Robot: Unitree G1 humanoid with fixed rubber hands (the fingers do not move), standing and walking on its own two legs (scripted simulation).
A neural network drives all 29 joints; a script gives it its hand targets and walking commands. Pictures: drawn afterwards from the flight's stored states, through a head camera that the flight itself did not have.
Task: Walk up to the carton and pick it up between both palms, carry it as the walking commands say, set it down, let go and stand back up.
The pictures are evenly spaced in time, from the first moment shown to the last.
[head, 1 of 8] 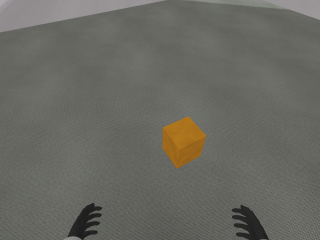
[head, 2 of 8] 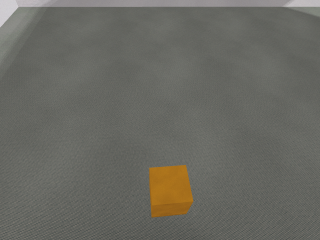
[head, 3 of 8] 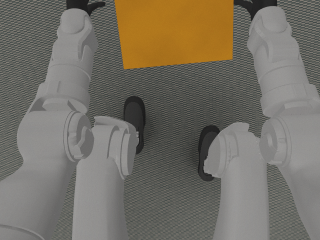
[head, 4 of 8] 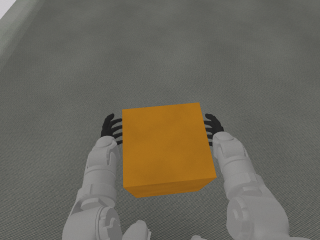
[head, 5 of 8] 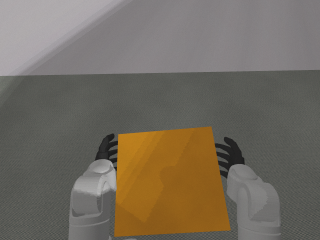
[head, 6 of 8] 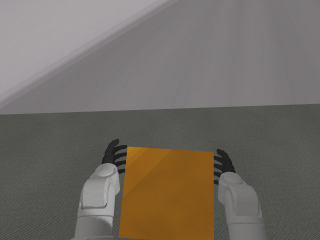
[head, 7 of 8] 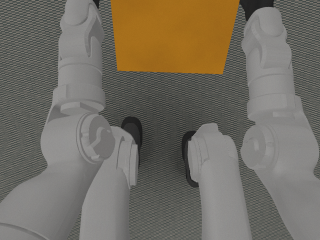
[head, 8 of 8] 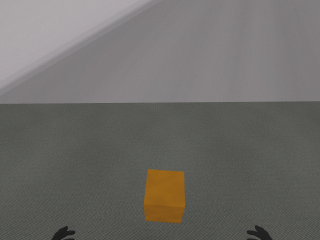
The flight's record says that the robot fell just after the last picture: no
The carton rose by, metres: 0.66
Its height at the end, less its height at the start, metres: +0.00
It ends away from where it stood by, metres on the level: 2.06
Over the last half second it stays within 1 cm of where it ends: yes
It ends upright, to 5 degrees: yes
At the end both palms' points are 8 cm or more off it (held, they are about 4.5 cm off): yes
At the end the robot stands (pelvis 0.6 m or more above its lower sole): yes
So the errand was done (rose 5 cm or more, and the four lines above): yes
